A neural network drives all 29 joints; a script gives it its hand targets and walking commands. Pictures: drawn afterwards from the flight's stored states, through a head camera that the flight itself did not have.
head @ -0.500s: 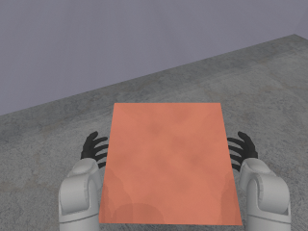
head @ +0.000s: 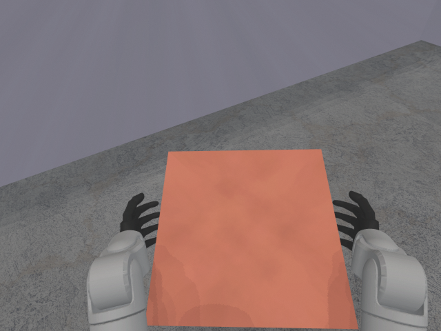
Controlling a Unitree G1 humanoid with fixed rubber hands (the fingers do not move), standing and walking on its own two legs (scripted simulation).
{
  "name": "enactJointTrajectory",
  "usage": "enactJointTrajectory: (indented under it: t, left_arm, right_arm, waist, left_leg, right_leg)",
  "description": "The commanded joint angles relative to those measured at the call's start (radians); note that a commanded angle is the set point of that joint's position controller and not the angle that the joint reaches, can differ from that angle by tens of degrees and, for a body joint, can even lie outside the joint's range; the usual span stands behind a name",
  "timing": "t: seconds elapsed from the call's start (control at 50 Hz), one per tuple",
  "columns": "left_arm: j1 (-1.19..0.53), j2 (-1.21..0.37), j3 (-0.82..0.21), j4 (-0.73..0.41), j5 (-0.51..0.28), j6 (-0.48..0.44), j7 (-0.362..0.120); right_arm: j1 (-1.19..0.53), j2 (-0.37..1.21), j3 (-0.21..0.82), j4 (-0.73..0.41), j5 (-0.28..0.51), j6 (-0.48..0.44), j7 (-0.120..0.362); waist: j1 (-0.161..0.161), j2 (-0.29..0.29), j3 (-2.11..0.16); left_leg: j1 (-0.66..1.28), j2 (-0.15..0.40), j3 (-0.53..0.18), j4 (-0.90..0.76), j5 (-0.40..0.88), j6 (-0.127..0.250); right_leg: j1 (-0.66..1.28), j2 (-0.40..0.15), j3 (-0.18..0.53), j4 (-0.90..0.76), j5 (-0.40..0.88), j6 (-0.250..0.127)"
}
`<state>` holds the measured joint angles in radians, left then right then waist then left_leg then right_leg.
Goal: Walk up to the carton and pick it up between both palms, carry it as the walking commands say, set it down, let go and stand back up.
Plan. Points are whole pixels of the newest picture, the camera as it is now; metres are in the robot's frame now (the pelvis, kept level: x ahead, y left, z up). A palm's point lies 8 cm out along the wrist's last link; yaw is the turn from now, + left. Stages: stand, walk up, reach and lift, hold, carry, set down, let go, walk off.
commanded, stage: carry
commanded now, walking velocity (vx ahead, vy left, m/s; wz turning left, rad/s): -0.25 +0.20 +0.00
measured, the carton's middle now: (244, 238) +0.32 -0.01 +0.01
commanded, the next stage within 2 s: none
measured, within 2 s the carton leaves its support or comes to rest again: neither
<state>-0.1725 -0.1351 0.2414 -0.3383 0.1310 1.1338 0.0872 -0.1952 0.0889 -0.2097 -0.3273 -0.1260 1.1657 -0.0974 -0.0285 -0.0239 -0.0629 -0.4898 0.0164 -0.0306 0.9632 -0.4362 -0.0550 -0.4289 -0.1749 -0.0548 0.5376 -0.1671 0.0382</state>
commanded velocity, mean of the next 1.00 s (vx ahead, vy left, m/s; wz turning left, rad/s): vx -0.25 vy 0.20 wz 0.00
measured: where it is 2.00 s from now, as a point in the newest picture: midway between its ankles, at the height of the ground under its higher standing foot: outside the picture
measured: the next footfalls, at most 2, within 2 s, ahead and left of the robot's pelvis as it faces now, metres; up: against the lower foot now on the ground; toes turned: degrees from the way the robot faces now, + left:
left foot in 0.10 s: -0.01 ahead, +0.21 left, +0.00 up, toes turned +3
right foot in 0.40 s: -0.13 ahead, +0.03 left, +0.00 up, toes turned -8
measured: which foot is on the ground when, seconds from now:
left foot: up 0.00-0.08, down 0.10-0.40, up 0.42-0.76, down 0.78-1.00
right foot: down 0.00-0.10, up 0.12-0.38, down 0.40-0.78, up 0.80-1.00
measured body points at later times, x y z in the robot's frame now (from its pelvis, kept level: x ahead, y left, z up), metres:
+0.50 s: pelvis -0.17 +0.13 +0.00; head -0.17 +0.10 +0.45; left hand +0.10 +0.31 +0.07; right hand +0.09 -0.07 +0.05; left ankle -0.12 +0.24 -0.68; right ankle -0.17 +0.04 -0.74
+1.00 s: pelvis -0.35 +0.28 +0.00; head -0.34 +0.29 +0.45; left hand -0.09 +0.48 +0.06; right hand -0.06 +0.11 +0.07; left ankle -0.28 +0.39 -0.74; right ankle -0.37 +0.18 -0.68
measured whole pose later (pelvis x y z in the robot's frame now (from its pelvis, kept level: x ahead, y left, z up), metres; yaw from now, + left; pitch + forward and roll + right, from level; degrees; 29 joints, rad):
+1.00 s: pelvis -0.35 +0.28 +0.00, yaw +0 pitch +4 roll -1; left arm -0.12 -0.09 0.20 -0.36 0.07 1.13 0.13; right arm -0.14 0.13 -0.21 -0.33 -0.15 1.12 -0.07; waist 0.05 -0.01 -0.06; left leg -0.44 0.02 0.02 0.52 -0.15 0.03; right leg -0.50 -0.01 -0.11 0.98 -0.48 0.02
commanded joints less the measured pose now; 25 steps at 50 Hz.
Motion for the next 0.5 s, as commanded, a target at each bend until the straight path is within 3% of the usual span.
enactJointTrajectory:
  t: [0.0,0.04,0.06,0.08,0.1,0.12,0.14,0.18,0.2,0.24,0.3,0.34,0.36,0.38,0.4,0.42,0.44,0.46,0.48]
  left_arm:
    - [-0.378,-0.776,-0.738,0.008,-0.41,0.054,-0.34]
    - [-0.386,-0.782,-0.747,-0.004,-0.401,0.052,-0.332]
    - [-0.387,-0.782,-0.754,-0.006,-0.395,0.05,-0.329]
    - [-0.41,-0.782,-0.764,-0.009,-0.393,0.048,-0.329]
    - [-0.409,-0.783,-0.771,0.0,-0.392,0.047,-0.331]
    - [-0.459,-0.81,-0.799,-0.007,-0.418,0.044,-0.337]
    - [-0.488,-0.839,-0.828,0.007,-0.445,0.037,-0.347]
    - [-0.538,-0.872,-0.873,-0.055,-0.492,0.015,-0.349]
    - [-0.556,-0.865,-0.881,-0.085,-0.504,0.012,-0.343]
    - [-0.534,-0.843,-0.88,-0.098,-0.518,0.014,-0.339]
    - [-0.441,-0.805,-0.848,-0.08,-0.503,0.03,-0.338]
    - [-0.39,-0.793,-0.826,-0.045,-0.491,0.038,-0.347]
    - [-0.377,-0.791,-0.819,-0.024,-0.485,0.04,-0.354]
    - [-0.373,-0.788,-0.81,-0.005,-0.479,0.042,-0.362]
    - [-0.374,-0.772,-0.807,-0.007,-0.471,0.035,-0.368]
    - [-0.357,-0.789,-0.791,0.01,-0.467,0.031,-0.373]
    - [-0.378,-0.802,-0.777,0.005,-0.47,0.031,-0.372]
    - [-0.384,-0.809,-0.776,0.018,-0.458,0.026,-0.371]
    - [-0.402,-0.8,-0.78,0.005,-0.455,0.018,-0.371]
  right_arm:
    - [-0.439,0.876,0.804,-0.004,0.459,0.026,0.334]
    - [-0.442,0.874,0.796,0.001,0.468,0.025,0.341]
    - [-0.434,0.875,0.791,0.01,0.47,0.023,0.345]
    - [-0.44,0.876,0.788,0.015,0.468,0.019,0.352]
    - [-0.432,0.871,0.776,0.032,0.455,0.014,0.358]
    - [-0.419,0.873,0.748,0.034,0.432,0.004,0.363]
    - [-0.421,0.886,0.747,0.027,0.421,0.003,0.361]
    - [-0.461,0.891,0.758,-0.042,0.427,-0.012,0.356]
    - [-0.467,0.887,0.748,-0.061,0.432,-0.019,0.352]
    - [-0.433,0.868,0.74,-0.075,0.42,-0.027,0.34]
    - [-0.346,0.84,0.745,-0.064,0.39,-0.018,0.327]
    - [-0.306,0.836,0.755,-0.037,0.373,-0.012,0.322]
    - [-0.301,0.832,0.761,-0.022,0.368,-0.011,0.321]
    - [-0.313,0.834,0.77,-0.013,0.371,-0.011,0.321]
    - [-0.335,0.832,0.786,-0.043,0.382,-0.006,0.321]
    - [-0.392,0.835,0.802,-0.054,0.393,-0.005,0.326]
    - [-0.433,0.858,0.809,-0.044,0.409,-0.013,0.326]
    - [-0.463,0.871,0.822,-0.045,0.426,-0.018,0.332]
    - [-0.493,0.876,0.835,-0.056,0.448,-0.024,0.338]
  waist:
    - [0.037,-0.28,-0.285]
    - [0.029,-0.276,-0.298]
    - [0.029,-0.229,-0.294]
    - [0.031,-0.076,-0.273]
    - [0.038,0.212,-0.247]
    - [0.021,0.421,-0.236]
    - [0.023,0.366,-0.235]
    - [0.03,0.254,-0.24]
    - [0.033,0.244,-0.241]
    - [0.028,0.225,-0.273]
    - [0.023,0.242,-0.33]
    - [0.029,0.21,-0.343]
    - [0.038,0.175,-0.34]
    - [0.037,0.083,-0.306]
    - [0.034,-0.214,-0.281]
    - [0.04,-0.351,-0.224]
    - [0.041,-0.187,-0.194]
    - [0.045,-0.087,-0.199]
    - [0.044,-0.089,-0.194]
  left_leg:
    - [0.027,-0.014,0.076,-0.239,-0.028,0.017]
    - [0.131,-0.027,0.117,-0.458,0.048,0.037]
    - [0.204,-0.02,0.121,-0.583,0.109,0.038]
    - [0.285,0.058,0.026,-0.666,0.149,0.046]
    - [0.302,0.296,-0.212,-0.693,0.422,0.115]
    - [0.18,0.384,-0.265,-0.643,0.745,0.243]
    - [0.154,0.328,-0.175,-0.602,0.825,0.251]
    - [0.194,0.218,0.002,-0.555,0.695,0.205]
    - [0.227,0.189,0.023,-0.533,0.665,0.202]
    - [0.298,0.18,0.007,-0.516,0.678,0.221]
    - [0.365,0.221,-0.099,-0.536,0.665,0.246]
    - [0.377,0.216,-0.124,-0.509,0.64,0.244]
    - [0.301,0.198,-0.106,-0.484,0.609,0.207]
    - [0.137,0.16,-0.086,-0.429,0.494,0.155]
    - [-0.128,0.053,0.011,-0.261,0.169,0.073]
    - [-0.235,-0.003,0.055,0.015,-0.135,0.052]
    - [-0.198,-0.002,-0.082,0.178,-0.097,0.052]
    - [-0.155,-0.014,-0.116,0.251,-0.008,0.046]
    - [-0.143,-0.015,-0.114,0.285,0.06,0.038]
  right_leg:
    - [0.303,-0.183,0.162,-0.117,0.384,-0.128]
    - [0.274,-0.178,0.148,-0.089,0.323,-0.101]
    - [0.228,-0.142,0.114,-0.035,0.282,-0.072]
    - [0.102,-0.08,0.054,0.088,0.136,-0.046]
    - [-0.106,0.037,-0.052,0.222,-0.248,-0.001]
    - [-0.139,0.153,-0.059,0.539,-0.518,-0.013]
    - [-0.115,0.147,0.046,0.707,-0.497,-0.039]
    - [-0.152,0.131,0.026,0.778,-0.334,-0.026]
    - [-0.162,0.128,0.004,0.738,-0.28,-0.014]
    - [-0.136,0.14,-0.036,0.573,-0.295,-0.004]
    - [-0.018,0.162,-0.055,0.272,-0.349,-0.038]
    - [0.073,0.151,-0.068,0.038,-0.257,-0.051]
    - [0.187,0.104,-0.052,-0.121,-0.105,-0.055]
    - [0.314,0.015,0.054,-0.19,-0.062,-0.069]
    - [0.45,-0.292,0.361,-0.145,0.418,-0.163]
    - [0.341,-0.461,0.46,-0.201,0.685,-0.287]
    - [0.263,-0.371,0.362,-0.177,0.654,-0.277]
    - [0.21,-0.284,0.24,-0.165,0.454,-0.233]
    - [0.169,-0.229,0.166,-0.167,0.342,-0.195]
